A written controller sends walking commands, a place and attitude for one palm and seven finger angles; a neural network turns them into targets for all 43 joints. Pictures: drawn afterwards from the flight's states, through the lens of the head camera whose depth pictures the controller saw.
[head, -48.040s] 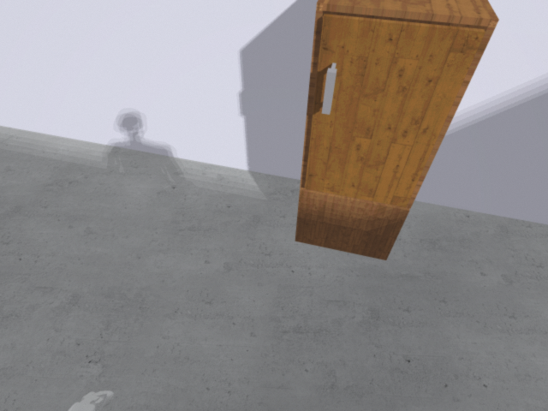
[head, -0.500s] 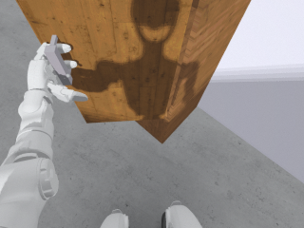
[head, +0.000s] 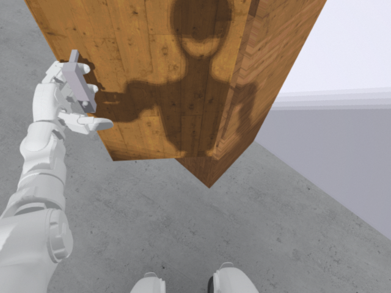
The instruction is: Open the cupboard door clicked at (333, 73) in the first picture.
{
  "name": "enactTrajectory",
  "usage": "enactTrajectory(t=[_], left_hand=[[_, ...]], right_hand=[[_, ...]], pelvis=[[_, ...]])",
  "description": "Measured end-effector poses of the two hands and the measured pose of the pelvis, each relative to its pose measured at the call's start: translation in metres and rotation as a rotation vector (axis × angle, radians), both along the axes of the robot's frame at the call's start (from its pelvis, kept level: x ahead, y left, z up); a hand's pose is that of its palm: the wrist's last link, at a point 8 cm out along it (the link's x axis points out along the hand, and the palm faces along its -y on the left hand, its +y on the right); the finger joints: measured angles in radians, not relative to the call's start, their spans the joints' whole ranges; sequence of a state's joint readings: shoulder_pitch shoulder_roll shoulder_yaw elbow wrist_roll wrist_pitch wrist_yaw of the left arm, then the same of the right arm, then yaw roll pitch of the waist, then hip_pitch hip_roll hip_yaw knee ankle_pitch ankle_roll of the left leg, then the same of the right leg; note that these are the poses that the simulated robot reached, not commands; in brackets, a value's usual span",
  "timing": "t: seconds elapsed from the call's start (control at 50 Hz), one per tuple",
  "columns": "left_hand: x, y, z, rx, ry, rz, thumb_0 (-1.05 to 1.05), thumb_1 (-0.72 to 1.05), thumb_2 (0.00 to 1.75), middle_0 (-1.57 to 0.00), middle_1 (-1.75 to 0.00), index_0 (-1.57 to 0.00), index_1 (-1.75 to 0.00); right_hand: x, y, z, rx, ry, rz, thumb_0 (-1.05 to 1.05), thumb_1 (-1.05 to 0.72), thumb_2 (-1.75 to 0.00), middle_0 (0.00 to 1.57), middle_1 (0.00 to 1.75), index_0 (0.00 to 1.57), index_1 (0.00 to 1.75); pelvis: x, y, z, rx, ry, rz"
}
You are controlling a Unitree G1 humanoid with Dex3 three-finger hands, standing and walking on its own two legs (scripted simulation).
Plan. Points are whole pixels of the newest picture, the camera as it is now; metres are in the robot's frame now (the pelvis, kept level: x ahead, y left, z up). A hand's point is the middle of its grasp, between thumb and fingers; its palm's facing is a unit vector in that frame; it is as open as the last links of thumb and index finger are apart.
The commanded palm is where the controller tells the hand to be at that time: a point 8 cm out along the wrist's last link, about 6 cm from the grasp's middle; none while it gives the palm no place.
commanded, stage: close the thumb around the handle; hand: left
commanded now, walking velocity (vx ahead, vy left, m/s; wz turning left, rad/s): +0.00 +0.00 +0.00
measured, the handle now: (82, 82) +0.53 +0.22 +0.08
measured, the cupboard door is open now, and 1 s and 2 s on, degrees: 47 59 92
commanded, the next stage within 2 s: pull the door open along its arc in 0.50 s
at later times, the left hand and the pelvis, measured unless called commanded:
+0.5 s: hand (87, 104) +0.47 +0.20 +0.08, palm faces +0.01 -1.00 +0.00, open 6.3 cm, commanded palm +0.45 +0.25 +0.08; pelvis +0.00 +0.01 +0.00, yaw +0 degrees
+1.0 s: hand (93, 131) +0.41 +0.18 +0.08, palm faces -0.01 -1.00 +0.00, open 6.3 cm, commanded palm +0.35 +0.24 +0.08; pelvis +0.01 +0.00 +0.01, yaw -1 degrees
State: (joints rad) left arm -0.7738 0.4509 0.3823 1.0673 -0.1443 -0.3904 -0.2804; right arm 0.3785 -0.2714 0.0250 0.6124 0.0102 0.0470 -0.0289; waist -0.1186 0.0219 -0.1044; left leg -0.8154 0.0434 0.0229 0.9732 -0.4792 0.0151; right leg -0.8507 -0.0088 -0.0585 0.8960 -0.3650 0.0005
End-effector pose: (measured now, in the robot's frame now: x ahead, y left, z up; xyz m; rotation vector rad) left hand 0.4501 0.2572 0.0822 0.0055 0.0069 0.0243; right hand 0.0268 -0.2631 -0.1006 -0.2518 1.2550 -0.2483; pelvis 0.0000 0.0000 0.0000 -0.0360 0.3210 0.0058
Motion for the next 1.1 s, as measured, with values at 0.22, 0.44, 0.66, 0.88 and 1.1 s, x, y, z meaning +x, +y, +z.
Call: enactTrajectory(t=[0.22,0.44,0.66,0.88,1.1], left_hand=[[-0.001,0.002,-0.002,-0.007,0.001,-0.003,0.00,0.21,0.60,-0.34,-1.27,-0.35,-1.27],[-0.001,-0.002,-0.002,-0.007,-0.002,-0.011,0.01,0.64,0.79,-0.33,-1.31,-0.34,-1.31],[-0.001,-0.006,-0.001,0.002,0.000,-0.001,0.01,0.68,0.82,-0.32,-1.32,-0.32,-1.32],[-0.025,-0.012,-0.002,0.002,-0.007,-0.001,0.01,0.70,0.79,-0.30,-1.32,-0.30,-1.32],[-0.106,-0.046,-0.004,-0.062,-0.035,0.042,0.02,0.67,0.74,-0.31,-1.31,-0.30,-1.29]], right_hand=[[0.008,0.008,-0.001,0.005,-0.023,0.013,0.00,-0.91,-0.90,0.21,0.30,0.21,0.30],[0.002,0.012,-0.002,0.015,-0.011,0.004,0.00,-0.91,-0.90,0.21,0.30,0.21,0.30],[-0.003,0.011,-0.004,0.017,-0.004,0.001,0.00,-0.91,-0.90,0.21,0.30,0.21,0.30],[0.008,0.007,0.001,0.042,-0.050,-0.017,0.00,-0.91,-0.90,0.21,0.30,0.21,0.30],[0.082,0.013,0.020,0.088,-0.277,0.048,0.01,-0.91,-0.90,0.21,0.30,0.20,0.30]], pelvis=[[-0.001,0.004,-0.001,-0.003,-0.005,0.003],[0.000,0.008,-0.001,-0.005,-0.003,-0.001],[-0.003,0.006,-0.002,-0.002,-0.007,0.001],[0.004,0.002,0.005,0.008,-0.023,-0.019],[0.015,0.000,0.016,0.019,-0.088,-0.024]])
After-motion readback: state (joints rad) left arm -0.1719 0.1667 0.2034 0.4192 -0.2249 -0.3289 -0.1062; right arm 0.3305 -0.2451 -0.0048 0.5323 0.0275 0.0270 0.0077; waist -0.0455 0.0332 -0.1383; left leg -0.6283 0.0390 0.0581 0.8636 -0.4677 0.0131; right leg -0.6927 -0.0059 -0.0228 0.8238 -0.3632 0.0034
